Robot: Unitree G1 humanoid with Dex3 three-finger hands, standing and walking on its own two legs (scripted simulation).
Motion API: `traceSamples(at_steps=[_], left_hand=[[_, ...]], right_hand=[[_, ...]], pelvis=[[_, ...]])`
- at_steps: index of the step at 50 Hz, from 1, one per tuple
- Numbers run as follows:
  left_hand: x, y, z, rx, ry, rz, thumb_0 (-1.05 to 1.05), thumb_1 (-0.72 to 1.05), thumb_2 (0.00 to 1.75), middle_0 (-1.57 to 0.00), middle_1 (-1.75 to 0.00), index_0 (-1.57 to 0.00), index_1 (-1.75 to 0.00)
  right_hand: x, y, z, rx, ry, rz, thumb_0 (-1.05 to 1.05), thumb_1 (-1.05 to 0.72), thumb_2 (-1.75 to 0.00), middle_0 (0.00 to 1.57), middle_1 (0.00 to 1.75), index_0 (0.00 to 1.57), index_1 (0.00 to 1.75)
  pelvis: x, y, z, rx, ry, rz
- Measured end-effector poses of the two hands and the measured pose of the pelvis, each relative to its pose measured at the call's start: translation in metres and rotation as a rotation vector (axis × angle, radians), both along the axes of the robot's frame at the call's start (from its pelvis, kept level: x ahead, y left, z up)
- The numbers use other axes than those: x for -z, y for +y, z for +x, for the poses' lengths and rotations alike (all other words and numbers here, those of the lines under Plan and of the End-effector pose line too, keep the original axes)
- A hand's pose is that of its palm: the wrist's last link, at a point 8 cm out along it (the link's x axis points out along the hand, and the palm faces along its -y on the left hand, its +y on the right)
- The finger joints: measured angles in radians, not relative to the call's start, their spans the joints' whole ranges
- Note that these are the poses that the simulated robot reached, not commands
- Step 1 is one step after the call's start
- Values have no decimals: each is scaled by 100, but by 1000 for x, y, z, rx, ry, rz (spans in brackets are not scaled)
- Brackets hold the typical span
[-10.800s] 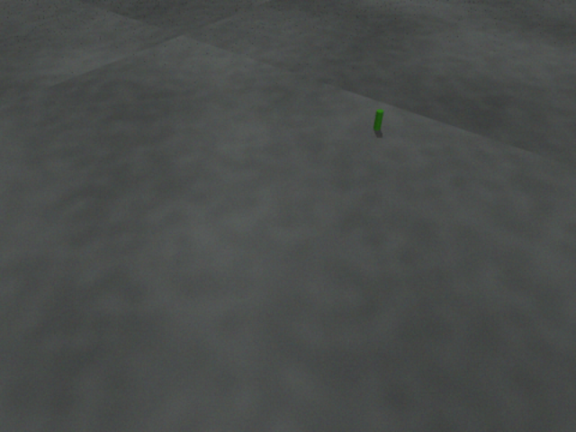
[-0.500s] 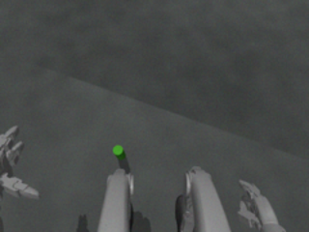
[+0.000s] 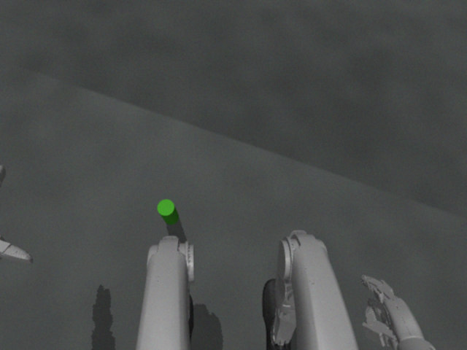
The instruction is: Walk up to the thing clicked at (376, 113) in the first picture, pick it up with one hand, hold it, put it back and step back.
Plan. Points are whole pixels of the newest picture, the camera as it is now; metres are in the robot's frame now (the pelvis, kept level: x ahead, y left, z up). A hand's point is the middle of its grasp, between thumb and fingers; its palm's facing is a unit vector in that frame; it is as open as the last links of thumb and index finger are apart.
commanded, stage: go down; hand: left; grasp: from the side
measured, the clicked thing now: (168, 212) +0.42 +0.17 -0.38
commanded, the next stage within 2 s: approach in 1.02 s
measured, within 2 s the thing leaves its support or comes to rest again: neither
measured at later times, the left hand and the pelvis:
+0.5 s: hand (15, 204) +0.36 +0.37 -0.06, palm faces +0.07 -0.99 -0.15, open 17.3 cm; pelvis -0.01 +0.00 -0.04, yaw -1 degrees
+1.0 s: hand (21, 199) +0.37 +0.36 -0.07, palm faces +0.06 -0.99 -0.13, open 17.3 cm; pelvis -0.01 +0.00 -0.06, yaw -1 degrees
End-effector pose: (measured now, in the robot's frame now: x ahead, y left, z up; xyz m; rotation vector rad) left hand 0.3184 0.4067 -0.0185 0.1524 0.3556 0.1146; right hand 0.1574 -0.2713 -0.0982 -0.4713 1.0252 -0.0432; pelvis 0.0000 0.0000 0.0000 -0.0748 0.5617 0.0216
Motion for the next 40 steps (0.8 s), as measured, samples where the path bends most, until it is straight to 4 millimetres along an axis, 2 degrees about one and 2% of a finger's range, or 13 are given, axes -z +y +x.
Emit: traceSamples(at_steps=[17,28,40], left_hand=[[19,7,13,26,-55,-8,-1,-50,12,-5,-11,-3,-11],[29,9,18,37,-70,-20,-1,-51,12,-4,-10,-3,-10],[34,10,24,37,-101,-20,-1,-52,12,-4,-10,-3,-10]], right_hand=[[31,1,-16,-11,32,-6,0,-90,-90,20,30,21,30],[40,-1,-27,-3,66,-19,0,-91,-90,20,30,21,30],[50,-2,-26,-8,76,-19,0,-91,-90,20,30,21,30]], pelvis=[[32,1,-8,2,-13,-10],[42,3,-8,1,-14,-16],[52,3,-7,2,-11,-15]])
